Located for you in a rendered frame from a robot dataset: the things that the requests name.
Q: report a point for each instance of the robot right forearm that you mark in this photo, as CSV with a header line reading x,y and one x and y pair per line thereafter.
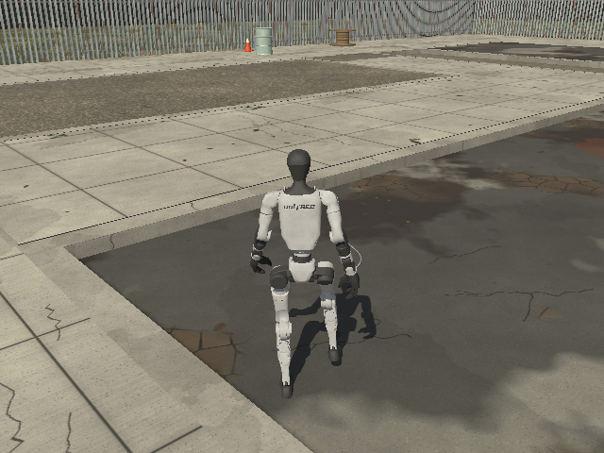
x,y
346,256

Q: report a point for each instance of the right robot hand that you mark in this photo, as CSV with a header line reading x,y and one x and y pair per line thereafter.
x,y
355,284

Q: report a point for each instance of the humanoid robot torso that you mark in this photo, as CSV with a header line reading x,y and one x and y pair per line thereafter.
x,y
300,224

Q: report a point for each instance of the humanoid robot head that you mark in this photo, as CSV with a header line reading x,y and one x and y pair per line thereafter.
x,y
298,162

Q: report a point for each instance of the robot left upper arm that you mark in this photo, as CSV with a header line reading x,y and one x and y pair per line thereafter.
x,y
269,201

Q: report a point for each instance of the robot right upper arm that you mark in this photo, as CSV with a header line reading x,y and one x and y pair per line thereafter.
x,y
334,216

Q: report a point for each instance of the robot left forearm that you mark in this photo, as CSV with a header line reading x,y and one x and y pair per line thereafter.
x,y
258,247

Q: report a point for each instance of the left robot hand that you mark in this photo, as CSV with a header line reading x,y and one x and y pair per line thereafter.
x,y
254,264

